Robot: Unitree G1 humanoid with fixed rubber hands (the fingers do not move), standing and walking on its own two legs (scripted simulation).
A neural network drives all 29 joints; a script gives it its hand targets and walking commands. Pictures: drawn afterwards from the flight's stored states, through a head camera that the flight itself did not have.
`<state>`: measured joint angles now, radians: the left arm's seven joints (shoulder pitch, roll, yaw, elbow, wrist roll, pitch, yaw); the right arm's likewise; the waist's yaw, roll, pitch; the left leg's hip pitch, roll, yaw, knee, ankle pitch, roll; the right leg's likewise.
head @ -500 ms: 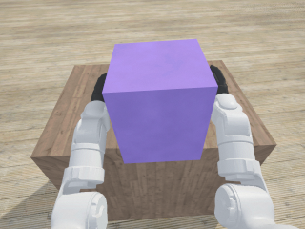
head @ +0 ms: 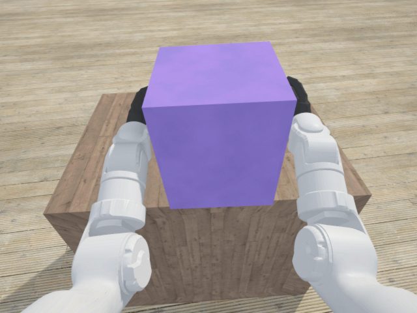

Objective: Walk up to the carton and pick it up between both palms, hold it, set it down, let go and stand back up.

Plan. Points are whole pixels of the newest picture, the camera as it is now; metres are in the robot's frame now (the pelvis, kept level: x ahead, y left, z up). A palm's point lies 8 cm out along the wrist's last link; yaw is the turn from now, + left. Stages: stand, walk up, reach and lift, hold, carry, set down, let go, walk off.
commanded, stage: hold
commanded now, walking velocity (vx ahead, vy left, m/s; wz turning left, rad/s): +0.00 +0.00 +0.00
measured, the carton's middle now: (217, 128) +0.42 -0.01 +0.18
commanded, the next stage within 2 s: none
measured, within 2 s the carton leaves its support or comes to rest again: neither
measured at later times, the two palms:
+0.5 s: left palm (143, 124) +0.44 +0.15 +0.17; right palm (292, 115) +0.44 -0.15 +0.19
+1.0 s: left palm (134, 139) +0.40 +0.16 +0.17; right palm (289, 128) +0.41 -0.14 +0.19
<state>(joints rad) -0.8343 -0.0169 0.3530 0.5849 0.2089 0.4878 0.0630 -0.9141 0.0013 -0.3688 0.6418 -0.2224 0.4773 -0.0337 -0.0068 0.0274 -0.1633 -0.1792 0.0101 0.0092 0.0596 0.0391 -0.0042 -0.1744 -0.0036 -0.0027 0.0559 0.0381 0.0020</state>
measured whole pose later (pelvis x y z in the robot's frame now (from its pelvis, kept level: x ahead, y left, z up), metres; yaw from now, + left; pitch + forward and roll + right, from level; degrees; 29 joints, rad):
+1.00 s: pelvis +0.02 +0.01 +0.00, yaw +1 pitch +3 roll +0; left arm -0.64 -0.02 0.23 0.30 0.12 0.58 0.10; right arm -0.73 0.03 -0.26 0.34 -0.15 0.59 -0.05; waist -0.01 0.02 -0.09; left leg -0.10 0.00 0.00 0.02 0.03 0.00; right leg -0.09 -0.02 -0.01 0.01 0.03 0.01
